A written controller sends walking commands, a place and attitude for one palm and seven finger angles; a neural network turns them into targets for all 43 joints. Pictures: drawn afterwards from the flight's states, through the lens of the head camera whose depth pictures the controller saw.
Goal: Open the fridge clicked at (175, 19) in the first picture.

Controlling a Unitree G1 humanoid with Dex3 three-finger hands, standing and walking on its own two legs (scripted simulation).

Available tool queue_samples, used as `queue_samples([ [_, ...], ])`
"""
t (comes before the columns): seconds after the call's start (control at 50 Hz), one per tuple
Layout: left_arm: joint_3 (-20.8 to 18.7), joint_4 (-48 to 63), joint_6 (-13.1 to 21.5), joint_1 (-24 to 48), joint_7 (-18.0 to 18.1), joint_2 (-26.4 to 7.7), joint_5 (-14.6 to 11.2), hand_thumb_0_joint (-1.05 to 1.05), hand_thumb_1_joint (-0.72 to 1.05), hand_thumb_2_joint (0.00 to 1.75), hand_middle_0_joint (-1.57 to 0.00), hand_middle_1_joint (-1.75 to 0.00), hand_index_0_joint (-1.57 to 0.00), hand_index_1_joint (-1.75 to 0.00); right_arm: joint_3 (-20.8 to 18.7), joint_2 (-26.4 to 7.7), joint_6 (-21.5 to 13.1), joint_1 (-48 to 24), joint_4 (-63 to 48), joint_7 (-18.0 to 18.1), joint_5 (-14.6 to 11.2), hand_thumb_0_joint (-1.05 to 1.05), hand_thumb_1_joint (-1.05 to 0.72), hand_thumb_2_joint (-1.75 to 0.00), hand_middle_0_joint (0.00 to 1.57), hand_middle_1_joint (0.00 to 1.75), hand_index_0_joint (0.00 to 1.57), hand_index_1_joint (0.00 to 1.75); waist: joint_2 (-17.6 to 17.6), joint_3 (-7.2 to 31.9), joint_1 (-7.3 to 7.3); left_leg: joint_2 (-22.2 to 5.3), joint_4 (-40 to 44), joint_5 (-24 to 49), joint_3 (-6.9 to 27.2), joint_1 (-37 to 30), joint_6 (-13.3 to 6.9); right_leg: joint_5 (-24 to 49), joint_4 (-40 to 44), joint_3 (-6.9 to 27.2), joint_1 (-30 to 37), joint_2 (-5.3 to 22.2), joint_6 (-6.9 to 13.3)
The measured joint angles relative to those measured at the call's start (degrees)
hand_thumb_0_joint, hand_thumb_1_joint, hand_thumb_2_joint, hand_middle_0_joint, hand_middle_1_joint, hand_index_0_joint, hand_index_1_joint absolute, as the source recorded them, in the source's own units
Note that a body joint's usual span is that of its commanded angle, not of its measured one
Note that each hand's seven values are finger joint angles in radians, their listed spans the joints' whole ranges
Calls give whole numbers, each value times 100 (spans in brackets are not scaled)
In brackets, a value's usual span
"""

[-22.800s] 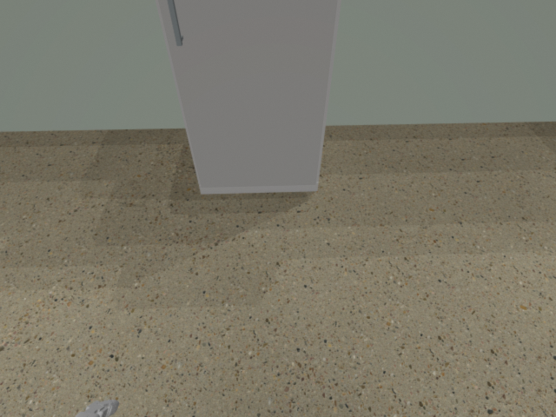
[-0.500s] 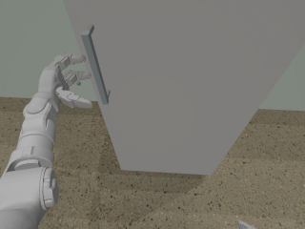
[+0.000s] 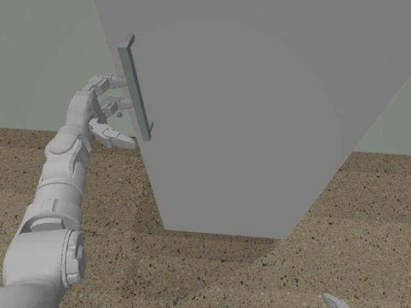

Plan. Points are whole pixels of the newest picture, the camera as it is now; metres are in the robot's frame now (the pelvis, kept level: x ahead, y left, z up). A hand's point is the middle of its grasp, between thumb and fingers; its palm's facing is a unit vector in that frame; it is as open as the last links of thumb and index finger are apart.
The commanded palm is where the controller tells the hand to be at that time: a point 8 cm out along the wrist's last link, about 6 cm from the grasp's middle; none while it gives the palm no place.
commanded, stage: feel for the door with the fingertips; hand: left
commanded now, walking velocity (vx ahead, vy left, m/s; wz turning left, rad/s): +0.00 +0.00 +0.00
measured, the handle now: (139, 94) +0.50 +0.14 +0.15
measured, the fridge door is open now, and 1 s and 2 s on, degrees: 0 0 0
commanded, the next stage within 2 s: slide the fingers in behind the handle in 0.66 s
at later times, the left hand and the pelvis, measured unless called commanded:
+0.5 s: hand (125, 107) +0.45 +0.16 +0.15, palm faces -0.10 -0.99 +0.01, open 13.9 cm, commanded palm +0.43 +0.21 +0.15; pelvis +0.01 +0.00 +0.00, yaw +0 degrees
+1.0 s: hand (127, 105) +0.46 +0.16 +0.15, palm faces -0.09 -1.00 +0.00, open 13.6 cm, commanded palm +0.44 +0.22 +0.15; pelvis -0.01 +0.00 +0.00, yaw +0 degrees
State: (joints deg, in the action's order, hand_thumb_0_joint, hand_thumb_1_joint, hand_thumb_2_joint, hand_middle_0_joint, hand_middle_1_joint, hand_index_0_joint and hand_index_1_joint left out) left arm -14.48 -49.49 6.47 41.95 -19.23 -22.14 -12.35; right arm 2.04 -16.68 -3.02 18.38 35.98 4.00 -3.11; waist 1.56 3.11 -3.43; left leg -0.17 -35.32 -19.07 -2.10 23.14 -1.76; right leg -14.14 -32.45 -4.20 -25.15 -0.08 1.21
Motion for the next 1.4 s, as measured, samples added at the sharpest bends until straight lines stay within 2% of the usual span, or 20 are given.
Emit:
queue_samples([
  [0.14, 17, 273, 11, -180, 326, 300, 78, -1, -50, 30, -30, -120, -30, -120, 48, 131, 11, -62, -64, -99, 40, 1, -91, -89, 20, 30, 20, 30, 22, 57, 21, 0, 78, -17, -81, -124, -14, -18, 17, 84, 66, -7, -20],
  [0.26, -75, 196, -61, -158, 461, 178, 206, -1, -49, 30, -31, -120, -31, -120, 87, 194, 72, -48, -91, -85, 43, 1, -90, -89, 20, 30, 20, 30, 11, 3, 0, -14, 111, -18, -89, -196, -5, -17, 48, 93, 133, -24, -11],
  [0.42, 38, -14, 17, 112, 295, 92, 98, -1, -50, 30, -30, -120, -30, -120, 36, 105, 66, 65, 88, -39, 28, 1, -90, -89, 20, 30, 20, 30, 23, -17, 41, 2, 119, 4, -32, -158, -4, -4, 82, 39, 129, -7, -10],
  [0.54, 48, -195, 3, 230, 306, 119, 128, -1, -50, 30, -30, -120, -30, -120, -17, 36, 81, 112, 115, -62, 43, 1, -91, -89, 20, 30, 20, 30, 23, 14, -26, 6, 101, 2, -36, -110, -4, -9, 55, 44, 75, -2, -9],
  [0.76, -44, -586, 254, 512, 405, 60, 252, -1, -50, 30, -35, -123, -34, -122, -3, 71, 70, 149, 145, -69, 61, 1, -91, -89, 20, 30, 20, 30, -22, -57, -87, -8, 36, 30, -27, 3, 12, 16, -8, 34, -35, -12, 14],
  [1.08, -218, -1043, 471, 707, 188, -185, 221, -1, -50, 30, -35, -123, -35, -123, 25, 31, 27, 259, 162, -71, 60, 1, -91, -89, 20, 30, 20, 30, -10, -22, -182, -45, -97, 38, -56, 243, 23, 58, -107, 61, -278, -45, 33],
  [1.26, 11, -330, 369, 177, 320, 155, 122, -1, -50, 30, -32, -120, -31, -121, -47, 24, 23, 306, 136, -98, 37, 1, -91, -89, 20, 30, 20, 30, 46, 42, -79, -42, -41, 9, -72, 71, 14, 34, -56, 83, -112, -47, 18],
  [1.4, 86, -378, 219, 296, 583, 252, 242, -1, -50, 30, -31, -120, -31, -120, 1, 105, -20, 88, 89, -91, 48, 1, -91, -89, 20, 30, 20, 30, 7, -13, -82, -29, -6, 20, -46, 0, 18, 27, -33, 59, -37, -36, 22],
])
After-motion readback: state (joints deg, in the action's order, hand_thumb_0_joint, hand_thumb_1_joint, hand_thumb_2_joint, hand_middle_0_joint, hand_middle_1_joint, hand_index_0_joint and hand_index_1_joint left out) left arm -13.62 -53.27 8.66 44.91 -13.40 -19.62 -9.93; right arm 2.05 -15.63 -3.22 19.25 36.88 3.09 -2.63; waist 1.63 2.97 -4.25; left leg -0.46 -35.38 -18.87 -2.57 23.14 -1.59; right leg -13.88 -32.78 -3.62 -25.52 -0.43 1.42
